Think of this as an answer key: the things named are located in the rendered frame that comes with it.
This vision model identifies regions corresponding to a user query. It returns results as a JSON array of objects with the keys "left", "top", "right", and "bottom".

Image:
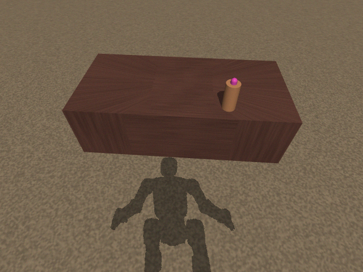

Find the bottle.
[{"left": 221, "top": 78, "right": 242, "bottom": 112}]

